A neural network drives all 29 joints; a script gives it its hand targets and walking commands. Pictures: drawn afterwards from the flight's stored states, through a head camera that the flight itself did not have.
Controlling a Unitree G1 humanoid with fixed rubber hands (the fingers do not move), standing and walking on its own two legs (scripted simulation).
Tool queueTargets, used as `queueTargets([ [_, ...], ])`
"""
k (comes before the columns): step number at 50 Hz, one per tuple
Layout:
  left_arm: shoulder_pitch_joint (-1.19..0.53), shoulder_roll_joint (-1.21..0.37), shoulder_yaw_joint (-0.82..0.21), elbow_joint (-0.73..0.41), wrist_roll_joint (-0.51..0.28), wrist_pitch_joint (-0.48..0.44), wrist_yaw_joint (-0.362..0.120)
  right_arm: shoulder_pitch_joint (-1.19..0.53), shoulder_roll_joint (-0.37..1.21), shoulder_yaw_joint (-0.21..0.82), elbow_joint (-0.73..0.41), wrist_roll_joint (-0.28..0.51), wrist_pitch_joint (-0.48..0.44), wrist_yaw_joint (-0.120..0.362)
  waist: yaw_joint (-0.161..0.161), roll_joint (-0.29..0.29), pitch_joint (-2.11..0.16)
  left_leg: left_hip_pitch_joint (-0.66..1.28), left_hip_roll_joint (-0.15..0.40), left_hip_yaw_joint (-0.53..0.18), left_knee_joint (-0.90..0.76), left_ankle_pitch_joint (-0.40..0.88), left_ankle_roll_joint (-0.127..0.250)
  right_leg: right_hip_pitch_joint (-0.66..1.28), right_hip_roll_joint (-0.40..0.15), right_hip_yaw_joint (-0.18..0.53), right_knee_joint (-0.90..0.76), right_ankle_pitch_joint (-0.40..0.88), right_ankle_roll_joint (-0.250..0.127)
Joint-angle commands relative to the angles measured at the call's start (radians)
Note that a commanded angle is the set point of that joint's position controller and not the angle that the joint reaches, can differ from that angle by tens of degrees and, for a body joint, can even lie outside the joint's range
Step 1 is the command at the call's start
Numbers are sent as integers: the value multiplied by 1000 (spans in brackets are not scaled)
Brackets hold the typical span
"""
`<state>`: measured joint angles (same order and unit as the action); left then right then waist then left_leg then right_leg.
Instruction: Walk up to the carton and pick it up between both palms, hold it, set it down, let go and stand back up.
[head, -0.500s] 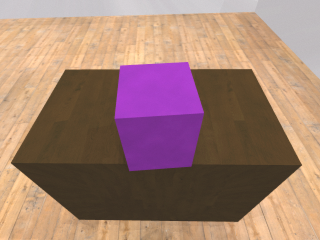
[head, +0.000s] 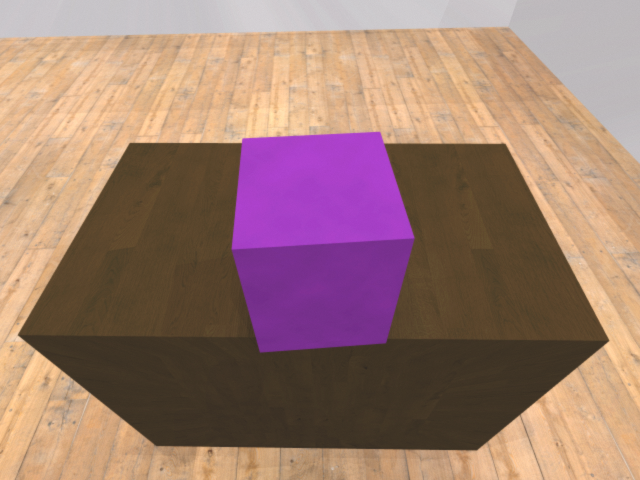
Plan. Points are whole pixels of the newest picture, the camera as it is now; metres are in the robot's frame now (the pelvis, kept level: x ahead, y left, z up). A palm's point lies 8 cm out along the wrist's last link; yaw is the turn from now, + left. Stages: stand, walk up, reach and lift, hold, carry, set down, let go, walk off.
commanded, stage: stand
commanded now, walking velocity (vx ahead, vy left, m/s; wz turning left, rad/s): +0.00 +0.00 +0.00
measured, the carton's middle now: (317, 246) +0.43 +0.02 +0.04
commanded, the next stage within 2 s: none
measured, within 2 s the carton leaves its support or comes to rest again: neither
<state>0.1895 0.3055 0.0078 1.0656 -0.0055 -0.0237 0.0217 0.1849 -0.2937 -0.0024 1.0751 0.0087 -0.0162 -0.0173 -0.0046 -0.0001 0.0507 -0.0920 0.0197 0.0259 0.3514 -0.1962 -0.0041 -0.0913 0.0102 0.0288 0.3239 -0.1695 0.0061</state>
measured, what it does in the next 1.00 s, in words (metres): stands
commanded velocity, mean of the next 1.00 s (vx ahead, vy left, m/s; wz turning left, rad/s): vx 0.00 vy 0.00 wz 0.00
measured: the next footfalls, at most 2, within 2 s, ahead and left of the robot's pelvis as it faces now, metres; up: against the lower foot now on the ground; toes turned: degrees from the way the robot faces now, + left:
none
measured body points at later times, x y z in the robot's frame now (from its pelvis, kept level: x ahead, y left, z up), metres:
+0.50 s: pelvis +0.00 +0.01 +0.00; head +0.00 +0.01 +0.45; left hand +0.05 +0.29 -0.14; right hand +0.03 -0.27 -0.14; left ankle +0.00 +0.12 -0.75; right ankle +0.01 -0.12 -0.75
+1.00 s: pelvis +0.00 +0.01 +0.00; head +0.00 +0.01 +0.45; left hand +0.04 +0.30 -0.14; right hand +0.05 -0.27 -0.14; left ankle +0.00 +0.12 -0.75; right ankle +0.01 -0.12 -0.75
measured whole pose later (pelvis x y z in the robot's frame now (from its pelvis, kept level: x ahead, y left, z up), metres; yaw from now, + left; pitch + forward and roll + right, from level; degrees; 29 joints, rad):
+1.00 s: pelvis +0.00 +0.01 +0.00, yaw +0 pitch -4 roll +0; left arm 0.21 0.30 0.00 1.09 0.00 -0.02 0.03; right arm 0.19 -0.29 -0.02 1.07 0.01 -0.02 -0.02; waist 0.00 -0.01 0.06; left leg -0.08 0.00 0.03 0.34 -0.19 0.01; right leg -0.08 -0.01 0.04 0.32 -0.17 0.02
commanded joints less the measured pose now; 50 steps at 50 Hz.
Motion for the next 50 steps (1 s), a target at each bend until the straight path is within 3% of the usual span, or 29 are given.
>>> queueTargets([
  [1, -14, 172, 28, -54, -1, -22, 6, 16, -219, -51, -50, 7, -25, -14, -20, 19, -30, 7, 120, -102, -71, 105, 21, -18, -125, 101, -67, 169, -16],
  [2, 2, 192, 35, -41, -10, -23, 7, 12, -228, -50, -35, 3, -30, -12, -4, -12, -15, -25, 120, -109, -74, 102, 27, -2, -127, 110, -62, 165, -17],
  [4, -11, 190, 38, -41, -1, -24, 8, 36, -227, -56, -37, 2, -28, -15, -24, 45, -9, -1, 117, -93, -77, 155, 21, -26, -134, 116, -55, 184, -21],
  [5, -21, 205, 47, -50, -6, -23, 11, 24, -213, -47, -35, -3, -27, -19, -18, 16, -28, -5, 125, -104, -69, 155, 22, -20, -125, 104, -49, 153, -15],
  [8, 16, 180, 40, -26, -2, -18, 13, 18, -180, -38, -40, 5, -25, -11, 2, 26, -18, -11, 114, -90, -73, 129, 15, -2, -123, 94, -47, 164, -12],
  [9, 28, 176, 41, -20, -4, -18, 15, 2, -163, -37, -39, 5, -27, -16, 13, -22, -13, -14, 129, -108, -81, 116, 17, -9, -126, 91, -43, 152, -15],
  [10, -2, 172, 36, -23, 3, -16, 13, 26, -159, -36, -36, 6, -26, -17, -8, -23, 3, -2, 123, -101, -99, 98, 12, -32, -125, 95, -57, 135, -13],
  [11, -18, 182, 47, -37, 2, -14, 16, 6, -174, -38, -38, 0, -24, -19, -2, 17, 10, -31, 113, -95, -90, 78, 19, -23, -124, 102, -62, 135, -11],
  [14, -14, 188, 44, -31, 2, -12, 19, 5, -204, -48, -43, -2, -25, -15, -7, 32, -33, -14, 122, -99, -95, 115, 21, -7, -131, 105, -45, 146, -16],
  [15, -13, 180, 46, -38, -3, -18, 15, 39, -173, -42, -29, 2, -24, -14, -5, -4, -5, -11, 118, -100, -102, 100, 19, -21, -126, 102, -52, 108, -21],
  [18, 10, 194, 41, -26, 3, -14, 12, 28, -206, -55, -35, 2, -30, -16, -8, 16, 15, -12, 127, -110, -100, 62, 19, -42, -129, 98, -52, 82, -15],
  [19, 14, 205, 50, -25, -2, -17, 14, 7, -193, -51, -35, 0, -28, -13, 9, -1, 7, -40, 128, -110, -94, 84, 23, -21, -125, 100, -65, 93, -20],
  [20, 37, 146, 29, -14, 0, -16, 13, 39, -209, -58, -37, 9, -29, -12, -12, 22, -10, -12, 115, -96, -82, 83, 20, -5, -132, 96, -60, 121, -19],
  [22, 21, 198, 39, -31, -5, -20, 19, 29, -193, -52, -36, -4, -24, -14, 5, -21, -9, -12, 128, -111, -89, 96, 29, -14, -133, 104, -46, 115, -22],
  [23, 32, 170, 28, -20, -5, -20, 21, 7, -181, -47, -55, 2, -24, -10, 2, 10, 0, -14, 121, -108, -93, 96, 25, -21, -133, 97, -55, 113, -20],
  [26, -10, 188, 35, -35, 4, -11, 20, 17, -188, -54, -46, -1, -27, -11, -6, 5, -5, 4, 116, -102, -83, 131, 24, -34, -129, 94, -48, 138, -19],
  [27, 1, 185, 32, -43, -2, -14, 17, 4, -221, -62, -58, -11, -24, -13, 7, -16, -34, -5, 124, -101, -78, 109, 30, 3, -133, 91, -48, 139, -17],
  [30, -1, 166, 21, -40, 1, -11, 19, 20, -210, -61, -42, -4, -19, -12, -10, 0, 29, -39, 115, -110, -107, 8, 26, -41, -128, 99, -52, 55, -17],
  [31, 34, 165, 22, -25, -1, -13, 16, -2, -220, -65, -56, -2, -22, -10, 5, -1, 10, -24, 118, -106, -94, 17, 32, -30, -129, 95, -61, 71, -20],
  [32, 2, 197, 30, -23, -1, -12, 17, 22, -210, -63, -48, 4, -23, -13, -14, -6, 37, -23, 119, -122, -107, 25, 26, -56, -126, 95, -60, 61, -20],
  [35, 26, 166, 17, -31, 1, -15, 17, 12, -228, -64, -52, 0, -23, -12, -2, 20, -3, -19, 121, -104, -95, 19, 30, -23, -134, 100, -60, 70, -16],
  [37, 1, 205, 33, -38, 3, -16, 20, 20, -230, -70, -49, 0, -21, -7, -8, 2, 18, -39, 109, -105, -101, 37, 23, -20, -129, 91, -61, 84, -12],
  [41, 45, 205, 40, -28, -2, -19, 18, 7, -220, -63, -50, 8, -26, -10, 13, -3, -22, -5, 120, -121, -100, 40, 23, -10, -133, 97, -52, 89, -16],
  [43, 41, 160, 23, -22, -1, -17, 16, -9, -186, -52, -60, 5, -29, -12, 7, 28, -14, -7, 122, -117, -86, 47, 31, -10, -134, 102, -57, 114, -16],
  [44, 22, 207, 37, -26, 5, -18, 16, 18, -209, -59, -54, 4, -28, -16, -10, -27, 17, -1, 123, -116, -92, 74, 20, -37, -134, 92, -51, 124, -17],
  [46, 25, 198, 32, -32, 4, -10, 18, 15, -230, -63, -57, 7, -23, -10, -11, 37, -2, -6, 118, -106, -96, 62, 25, -28, -133, 97, -55, 106, -16],
  [47, 23, 205, 37, -33, -4, -11, 23, -23, -211, -54, -66, 0, -18, -13, 10, 50, -20, -23, 120, -102, -98, 62, 27, 2, -140, 94, -62, 116, -13],
  [48, 12, 203, 37, -30, 1, -16, 22, 5, -215, -58, -59, 4, -23, -7, -8, 27, 24, -37, 116, -112, -106, 26, 25, -16, -141, 107, -60, 83, -15],
  [50, 1, 197, 31, -37, 2, -14, 15, -6, -206, -54, -58, 0, -23, -12, -10, -31, 40, -25, 116, -112, -102, 53, 21, -47, -130, 92, -70, 73, -13],
])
